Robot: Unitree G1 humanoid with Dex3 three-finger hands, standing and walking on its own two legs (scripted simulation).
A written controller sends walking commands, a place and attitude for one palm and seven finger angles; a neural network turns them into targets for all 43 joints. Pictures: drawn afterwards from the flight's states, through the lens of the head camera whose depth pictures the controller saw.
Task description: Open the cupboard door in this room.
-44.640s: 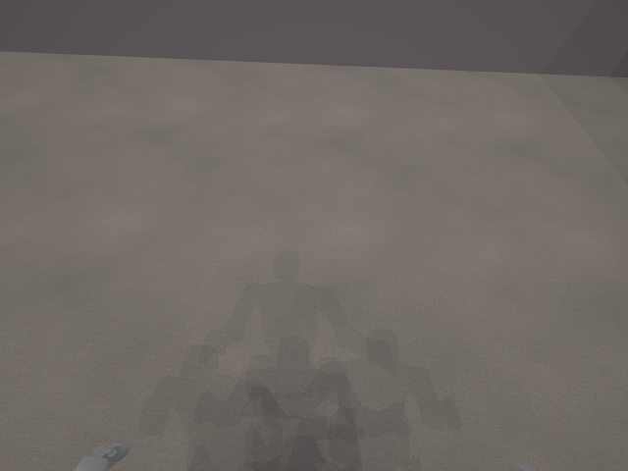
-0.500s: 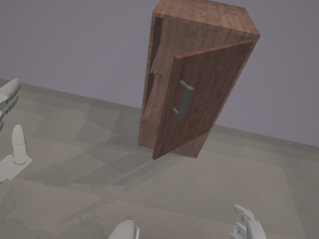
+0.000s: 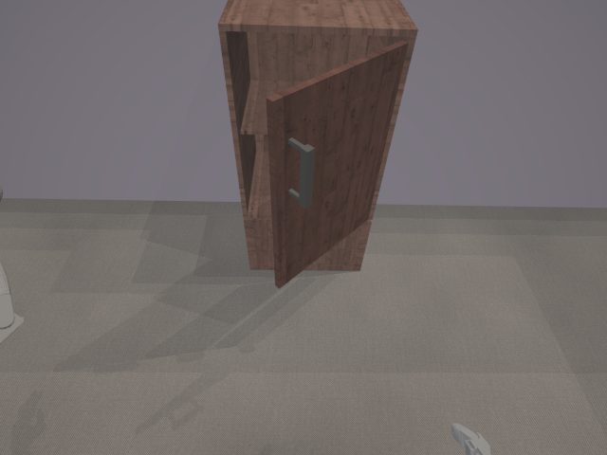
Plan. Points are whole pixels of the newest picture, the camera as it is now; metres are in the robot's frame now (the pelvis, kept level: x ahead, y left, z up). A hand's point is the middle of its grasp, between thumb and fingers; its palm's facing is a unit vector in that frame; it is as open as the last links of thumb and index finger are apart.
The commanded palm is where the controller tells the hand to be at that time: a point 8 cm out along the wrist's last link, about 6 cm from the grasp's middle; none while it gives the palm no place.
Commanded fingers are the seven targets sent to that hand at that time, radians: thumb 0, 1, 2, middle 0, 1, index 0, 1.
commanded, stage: stop stepping back and stand still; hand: left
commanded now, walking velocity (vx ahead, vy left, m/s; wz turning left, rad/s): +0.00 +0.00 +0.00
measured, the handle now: (299, 173) +0.66 +0.03 -0.01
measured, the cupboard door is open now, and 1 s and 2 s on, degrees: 44 44 44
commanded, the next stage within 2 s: let the arm hang, fingers relaxed in 1.16 s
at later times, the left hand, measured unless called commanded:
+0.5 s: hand (121, 264) +0.27 +0.21 +0.17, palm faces +0.41 -0.73 -0.55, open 7.4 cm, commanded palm +0.19 +0.25 +0.17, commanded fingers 0.00 0.90 0.90 -0.20 -0.30 -0.20 -0.30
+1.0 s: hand (172, 253) +0.30 +0.16 +0.16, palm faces +0.36 -0.75 -0.55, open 7.4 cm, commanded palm +0.23 +0.21 +0.17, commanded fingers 0.00 0.90 0.90 -0.20 -0.30 -0.20 -0.30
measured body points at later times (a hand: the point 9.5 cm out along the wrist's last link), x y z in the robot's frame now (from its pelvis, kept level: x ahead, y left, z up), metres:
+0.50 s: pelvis +0.05 -0.05 -0.02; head +0.08 -0.07 +0.43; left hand +0.24 +0.24 +0.20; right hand +0.23 -0.27 -0.11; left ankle +0.09 +0.10 -0.74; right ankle +0.01 -0.11 -0.75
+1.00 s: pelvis +0.09 -0.09 -0.01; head +0.12 -0.10 +0.44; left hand +0.27 +0.20 +0.19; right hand +0.28 -0.32 -0.09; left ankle +0.07 +0.06 -0.74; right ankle +0.02 -0.11 -0.74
